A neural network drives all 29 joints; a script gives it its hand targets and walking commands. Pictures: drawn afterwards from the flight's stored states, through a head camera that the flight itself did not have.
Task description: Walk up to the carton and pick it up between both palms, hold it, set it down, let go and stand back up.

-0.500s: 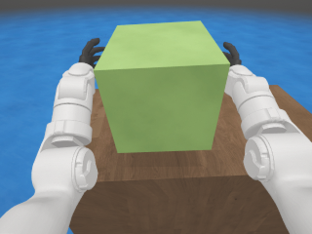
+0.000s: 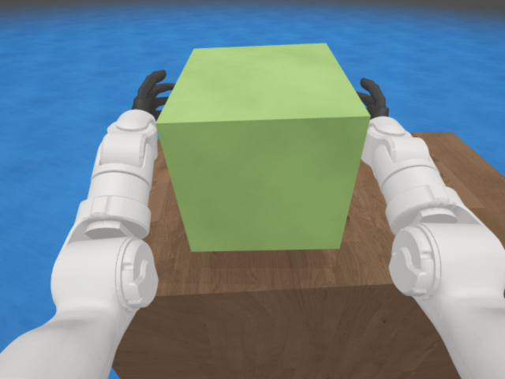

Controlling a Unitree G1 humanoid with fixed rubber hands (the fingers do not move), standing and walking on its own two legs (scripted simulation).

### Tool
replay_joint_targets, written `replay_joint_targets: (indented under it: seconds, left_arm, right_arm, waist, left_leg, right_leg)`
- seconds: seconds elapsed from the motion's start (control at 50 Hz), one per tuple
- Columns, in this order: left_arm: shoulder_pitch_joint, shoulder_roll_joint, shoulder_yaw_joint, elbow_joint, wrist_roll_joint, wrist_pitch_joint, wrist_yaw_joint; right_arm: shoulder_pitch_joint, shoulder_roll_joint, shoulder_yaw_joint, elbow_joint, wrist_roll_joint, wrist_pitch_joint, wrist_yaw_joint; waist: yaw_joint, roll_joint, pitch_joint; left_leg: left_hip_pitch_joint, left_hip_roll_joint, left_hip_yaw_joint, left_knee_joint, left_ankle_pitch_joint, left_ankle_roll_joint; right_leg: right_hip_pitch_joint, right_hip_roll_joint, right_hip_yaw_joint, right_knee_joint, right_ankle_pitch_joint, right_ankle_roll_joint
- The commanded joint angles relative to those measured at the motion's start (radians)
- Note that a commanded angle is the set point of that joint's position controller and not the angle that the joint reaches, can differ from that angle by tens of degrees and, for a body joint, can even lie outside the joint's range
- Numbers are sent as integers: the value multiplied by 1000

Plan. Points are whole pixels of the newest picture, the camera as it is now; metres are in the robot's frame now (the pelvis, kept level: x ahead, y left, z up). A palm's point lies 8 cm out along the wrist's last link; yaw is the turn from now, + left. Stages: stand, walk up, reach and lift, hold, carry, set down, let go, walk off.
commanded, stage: set down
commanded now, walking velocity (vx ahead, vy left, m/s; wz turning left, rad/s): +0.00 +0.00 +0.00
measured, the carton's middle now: (261, 142) +0.49 -0.03 +0.20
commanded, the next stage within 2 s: none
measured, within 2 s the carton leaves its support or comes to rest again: rests again in 1.84 s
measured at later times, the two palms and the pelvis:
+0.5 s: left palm (152, 132) +0.45 +0.15 +0.24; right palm (371, 137) +0.42 -0.20 +0.24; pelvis +0.00 +0.00 +0.00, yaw +0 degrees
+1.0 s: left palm (155, 140) +0.46 +0.15 +0.22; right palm (364, 146) +0.43 -0.20 +0.21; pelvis +0.01 +0.01 +0.00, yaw +0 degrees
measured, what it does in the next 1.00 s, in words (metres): stands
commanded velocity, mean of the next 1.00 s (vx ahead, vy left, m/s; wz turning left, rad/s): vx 0.00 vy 0.00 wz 0.00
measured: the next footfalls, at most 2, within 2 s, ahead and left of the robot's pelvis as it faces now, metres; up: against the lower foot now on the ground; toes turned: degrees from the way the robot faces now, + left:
none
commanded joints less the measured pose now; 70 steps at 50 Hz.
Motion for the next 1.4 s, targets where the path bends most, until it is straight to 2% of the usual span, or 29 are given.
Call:
replay_joint_targets:
  seconds: [0.0,0.06,0.08,0.14,0.16,0.18,0.2,0.22,0.3,0.32,0.34,0.52,0.56,0.58,0.6,0.62,0.64,0.68,0.76,0.78,0.82,0.88,0.9,0.92,1.06,1.08,1.2,1.26,1.38]
  left_arm:
    - [-682,-392,-48,-27,-115,-69,-132]
    - [-653,-380,-33,-19,-103,-69,-137]
    - [-682,-391,-50,-37,-110,-75,-135]
    - [-684,-400,-56,-37,-109,-83,-133]
    - [-688,-406,-65,-36,-111,-89,-134]
    - [-697,-406,-72,-48,-115,-92,-130]
    - [-703,-412,-75,-62,-118,-98,-128]
    - [-688,-401,-60,-56,-109,-100,-128]
    - [-673,-394,-39,-5,-93,-94,-130]
    - [-675,-388,-31,5,-89,-95,-132]
    - [-670,-384,-26,14,-86,-93,-134]
    - [-701,-380,-9,-4,-82,-136,-120]
    - [-704,-380,-5,-6,-78,-141,-119]
    - [-695,-387,-8,-7,-81,-145,-119]
    - [-701,-384,-10,-7,-83,-145,-119]
    - [-679,-384,-1,7,-75,-144,-119]
    - [-686,-381,2,7,-70,-145,-120]
    - [-667,-365,26,13,-59,-143,-120]
    - [-666,-360,44,36,-40,-135,-122]
    - [-659,-364,30,39,-46,-138,-123]
    - [-679,-367,20,41,-53,-144,-120]
    - [-680,-367,31,40,-45,-153,-111]
    - [-667,-375,28,44,-47,-153,-111]
    - [-685,-367,33,28,-43,-156,-106]
    - [-655,-369,43,31,-24,-162,-102]
    - [-657,-367,49,25,-21,-164,-100]
    - [-597,-388,47,24,-3,-168,-106]
    - [-567,-387,65,26,6,-165,-103]
    - [-539,-402,74,28,22,-171,-101]
  right_arm:
    - [-690,520,72,-248,10,-114,183]
    - [-672,525,74,-250,3,-109,185]
    - [-674,523,65,-243,-1,-115,189]
    - [-671,529,62,-254,-10,-126,194]
    - [-661,525,50,-248,-21,-127,193]
    - [-662,525,46,-249,-22,-131,197]
    - [-660,532,49,-253,-22,-135,198]
    - [-649,531,55,-235,-28,-136,203]
    - [-637,501,23,-233,-56,-139,211]
    - [-634,506,17,-228,-66,-139,213]
    - [-625,499,5,-223,-74,-138,215]
    - [-606,531,-8,-237,-125,-164,241]
    - [-598,519,-22,-232,-137,-168,246]
    - [-605,534,-8,-257,-138,-175,244]
    - [-597,526,-17,-246,-144,-177,246]
    - [-606,530,-15,-262,-141,-180,247]
    - [-596,520,-27,-248,-154,-178,249]
    - [-579,515,-16,-242,-158,-175,253]
    - [-565,491,-50,-241,-189,-173,264]
    - [-551,495,-59,-240,-197,-174,263]
    - [-555,494,-69,-251,-207,-181,268]
    - [-560,485,-75,-263,-223,-190,276]
    - [-557,483,-78,-269,-231,-194,277]
    - [-558,483,-81,-265,-232,-195,281]
    - [-509,483,-90,-249,-264,-193,294]
    - [-517,485,-80,-255,-255,-197,295]
    - [-480,495,-75,-288,-262,-210,293]
    - [-468,490,-66,-296,-260,-216,299]
    - [-452,483,-78,-317,-281,-230,302]
  waist:
    - [-4,-76,-384]
    - [-5,-84,-365]
    - [-15,-65,-390]
    - [-13,-69,-406]
    - [-26,-63,-407]
    - [-24,-42,-422]
    - [-20,-52,-436]
    - [-10,-56,-419]
    - [-25,-56,-376]
    - [-16,-62,-356]
    - [-22,-53,-347]
    - [1,-63,-411]
    - [-10,-60,-417]
    - [-2,-73,-434]
    - [-13,-60,-438]
    - [-1,-65,-434]
    - [-10,-64,-430]
    - [4,-75,-400]
    - [-12,-64,-363]
    - [-24,-56,-368]
    - [-26,-43,-388]
    - [-12,-41,-401]
    - [-20,-46,-405]
    - [-10,-32,-413]
    - [-17,-48,-414]
    - [-5,-44,-418]
    - [-18,-40,-436]
    - [-2,-38,-421]
    - [-9,-43,-421]
  left_leg:
    - [33,-72,67,-51,214,7]
    - [12,-75,72,-57,199,13]
    - [30,-74,69,-54,221,5]
    - [60,-68,69,-44,248,-2]
    - [62,-68,67,-43,253,-4]
    - [74,-67,66,-34,271,-9]
    - [87,-66,65,-28,290,-11]
    - [81,-65,70,-32,287,-9]
    - [65,-63,71,-48,230,-5]
    - [44,-63,74,-51,214,-1]
    - [37,-65,76,-59,192,0]
    - [18,-64,82,-63,212,7]
    - [17,-63,83,-62,219,5]
    - [8,-66,83,-60,224,9]
    - [17,-64,86,-59,239,4]
    - [5,-64,83,-62,235,8]
    - [5,-63,85,-61,237,7]
    - [-3,-62,93,-66,216,12]
    - [-2,-58,93,-79,186,10]
    - [13,-58,94,-71,200,9]
    - [20,-55,92,-69,195,5]
    - [40,-52,96,-53,243,-5]
    - [43,-52,96,-48,251,-5]
    - [44,-53,101,-47,249,-8]
    - [37,-51,103,-39,278,-3]
    - [30,-53,101,-35,290,-7]
    - [24,-55,105,-31,321,-8]
    - [40,-50,105,-19,344,-10]
    - [54,-51,107,-13,363,-13]
  right_leg:
    - [314,21,-5,49,479,102]
    - [323,18,-1,55,500,108]
    - [318,20,-7,59,499,105]
    - [301,23,-15,56,497,104]
    - [297,20,-13,55,503,105]
    - [286,20,-16,61,510,104]
    - [290,23,-16,61,517,102]
    - [289,23,-17,60,512,104]
    - [270,20,-22,49,463,102]
    - [276,17,-19,52,463,103]
    - [275,15,-19,48,449,104]
    - [305,4,-17,76,529,116]
    - [308,3,-19,84,550,118]
    - [323,1,-14,89,582,122]
    - [323,1,-18,91,589,122]
    - [322,-1,-18,92,590,123]
    - [321,-1,-18,94,600,123]
    - [326,-1,-16,91,582,124]
    - [298,1,-30,88,542,125]
    - [282,1,-29,85,557,124]
    - [268,0,-32,82,536,121]
    - [248,7,-40,81,524,116]
    - [248,7,-42,81,538,118]
    - [242,8,-43,82,524,118]
    - [245,6,-42,96,595,124]
    - [250,7,-42,105,604,125]
    - [272,5,-44,121,668,128]
    - [255,9,-47,120,654,127]
    - [249,11,-54,119,657,127]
